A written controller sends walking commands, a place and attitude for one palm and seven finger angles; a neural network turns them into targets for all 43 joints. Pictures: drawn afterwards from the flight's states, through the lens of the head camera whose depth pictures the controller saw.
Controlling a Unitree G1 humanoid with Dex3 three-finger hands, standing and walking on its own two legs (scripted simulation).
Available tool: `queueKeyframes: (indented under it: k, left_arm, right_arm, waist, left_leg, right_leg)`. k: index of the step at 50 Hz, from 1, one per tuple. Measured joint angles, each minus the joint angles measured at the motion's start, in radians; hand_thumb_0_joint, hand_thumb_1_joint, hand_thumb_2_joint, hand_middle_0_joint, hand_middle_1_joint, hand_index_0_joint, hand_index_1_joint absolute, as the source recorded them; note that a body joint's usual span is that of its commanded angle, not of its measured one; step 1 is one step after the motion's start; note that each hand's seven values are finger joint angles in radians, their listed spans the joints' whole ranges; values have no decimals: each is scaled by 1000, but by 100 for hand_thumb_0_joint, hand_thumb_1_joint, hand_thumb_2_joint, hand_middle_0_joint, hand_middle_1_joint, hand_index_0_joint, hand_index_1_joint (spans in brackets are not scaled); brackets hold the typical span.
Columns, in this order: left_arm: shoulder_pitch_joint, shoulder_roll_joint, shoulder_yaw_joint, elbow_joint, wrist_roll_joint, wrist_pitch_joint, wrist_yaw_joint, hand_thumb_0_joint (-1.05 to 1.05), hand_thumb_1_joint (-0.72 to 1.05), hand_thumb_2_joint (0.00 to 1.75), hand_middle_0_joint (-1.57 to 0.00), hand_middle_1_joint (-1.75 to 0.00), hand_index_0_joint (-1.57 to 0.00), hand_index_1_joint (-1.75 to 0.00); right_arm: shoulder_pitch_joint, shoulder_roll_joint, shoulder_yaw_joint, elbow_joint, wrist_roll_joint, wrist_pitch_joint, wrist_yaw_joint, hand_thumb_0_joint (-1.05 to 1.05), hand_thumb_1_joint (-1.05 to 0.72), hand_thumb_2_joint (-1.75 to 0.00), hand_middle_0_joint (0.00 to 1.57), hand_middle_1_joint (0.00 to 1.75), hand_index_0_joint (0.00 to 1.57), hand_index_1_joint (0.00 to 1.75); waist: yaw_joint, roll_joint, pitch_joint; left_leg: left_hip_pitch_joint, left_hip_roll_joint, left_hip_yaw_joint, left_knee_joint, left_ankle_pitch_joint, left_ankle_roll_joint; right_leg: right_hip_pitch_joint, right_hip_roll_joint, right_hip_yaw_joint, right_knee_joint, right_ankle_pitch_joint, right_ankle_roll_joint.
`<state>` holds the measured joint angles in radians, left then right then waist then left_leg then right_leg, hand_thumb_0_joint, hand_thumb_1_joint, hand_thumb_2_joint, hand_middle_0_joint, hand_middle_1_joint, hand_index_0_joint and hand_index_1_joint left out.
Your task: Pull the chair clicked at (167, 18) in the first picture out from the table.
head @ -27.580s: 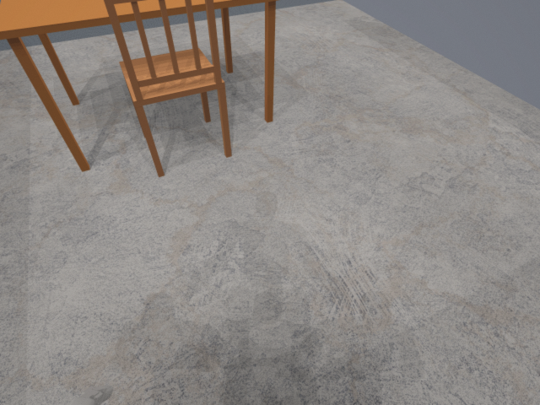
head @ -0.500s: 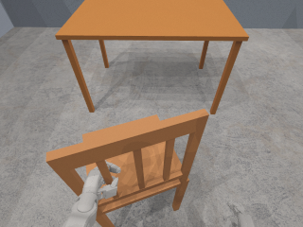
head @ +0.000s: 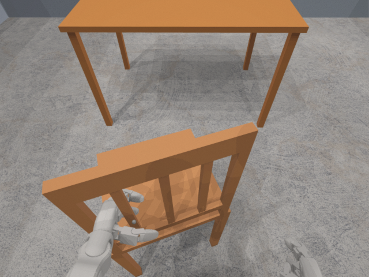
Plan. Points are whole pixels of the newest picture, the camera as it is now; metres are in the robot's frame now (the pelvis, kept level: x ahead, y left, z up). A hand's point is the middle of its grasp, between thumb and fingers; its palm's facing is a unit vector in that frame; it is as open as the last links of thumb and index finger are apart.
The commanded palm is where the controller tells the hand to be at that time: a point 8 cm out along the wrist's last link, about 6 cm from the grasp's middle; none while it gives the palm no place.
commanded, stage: open the thumb and straighten the fingers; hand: left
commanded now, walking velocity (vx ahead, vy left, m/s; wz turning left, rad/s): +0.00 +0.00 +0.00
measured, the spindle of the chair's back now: (167, 200) +0.31 +0.05 -0.07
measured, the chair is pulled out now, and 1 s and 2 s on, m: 0.68 0.68 0.67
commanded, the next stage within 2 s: draw the fingers out of the gap in 0.40 s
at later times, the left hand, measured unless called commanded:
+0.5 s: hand (134, 221) +0.25 +0.13 -0.05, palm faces -0.05 -0.98 -0.17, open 17.3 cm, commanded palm +0.23 +0.18 -0.02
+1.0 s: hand (126, 257) +0.18 +0.13 -0.04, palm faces -0.01 -0.99 -0.17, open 17.4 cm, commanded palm +0.15 +0.18 -0.02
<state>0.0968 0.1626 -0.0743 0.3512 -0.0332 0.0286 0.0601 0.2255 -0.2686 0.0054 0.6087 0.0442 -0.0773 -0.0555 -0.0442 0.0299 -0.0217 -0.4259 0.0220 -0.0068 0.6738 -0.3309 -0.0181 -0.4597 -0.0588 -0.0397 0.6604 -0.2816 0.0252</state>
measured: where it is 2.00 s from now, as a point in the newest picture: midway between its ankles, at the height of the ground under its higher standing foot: outside the picture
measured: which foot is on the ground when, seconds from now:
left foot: down 0.00-1.00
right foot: down 0.00-1.00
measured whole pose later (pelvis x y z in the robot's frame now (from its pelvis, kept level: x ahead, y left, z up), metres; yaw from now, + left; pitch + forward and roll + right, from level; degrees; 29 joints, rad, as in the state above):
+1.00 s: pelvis +0.03 +0.00 -0.03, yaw +2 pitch +9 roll -1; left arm 0.62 0.17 -0.13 -0.22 0.01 0.17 0.03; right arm 0.25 -0.22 0.00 0.47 0.03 -0.12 -0.09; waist -0.02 0.05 -0.13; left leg -0.59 0.02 -0.05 0.91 -0.48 -0.02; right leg -0.60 -0.07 -0.07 0.88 -0.43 0.03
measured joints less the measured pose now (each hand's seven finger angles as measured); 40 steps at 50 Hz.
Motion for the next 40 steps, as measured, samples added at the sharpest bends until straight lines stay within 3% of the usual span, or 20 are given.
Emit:
queueKeyframes:
  k: [8, 16, 21, 30, 40]
  left_arm:
    - [30, -5, -9, -78, -2, 45, -24, 0, -44, 25, -25, -91, -33, -94]
    - [79, 2, -5, -163, 2, 98, -39, 0, -52, 21, -13, -40, -14, -41]
    - [107, 11, -2, -212, 1, 122, -47, 0, -53, 21, -6, -17, -6, -17]
    - [166, 15, 5, -295, 2, 150, -44, -1, -53, 20, -1, -3, -2, -3]
    - [382, 11, -22, -463, 17, 164, -28, -1, -53, 20, -2, -1, -1, -1]
  right_arm:
    - [-9, 10, 11, -25, -8, -26, -9, 1, -90, -90, 20, 30, 20, 30]
    - [-10, 17, 24, -63, -14, -37, -13, 1, -90, -90, 20, 30, 20, 30]
    - [-3, 10, 23, -82, -16, -37, -20, 1, -90, -90, 20, 30, 20, 30]
    - [22, 6, 13, -97, -16, -33, -24, 1, -90, -90, 20, 30, 20, 30]
    - [41, 29, -5, -118, -13, -30, -29, 2, -90, -90, 20, 30, 20, 30]
  waist:
    - [21, 19, -27]
    - [22, 21, -49]
    - [19, 19, -54]
    - [6, 13, -66]
    - [9, 16, -90]
  left_leg:
    - [-61, -7, -11, 69, -40, -2]
    - [-88, -5, -23, 114, -74, -8]
    - [-99, -2, -28, 135, -90, -10]
    - [-117, 2, -30, 156, -107, -12]
    - [-122, 2, -26, 179, -130, -7]
  right_leg:
    - [-61, -9, -7, 80, -51, 0]
    - [-85, -9, -17, 127, -89, -5]
    - [-93, -6, -23, 144, -104, -7]
    - [-110, -3, -23, 162, -119, -8]
    - [-113, -3, -19, 178, -136, -2]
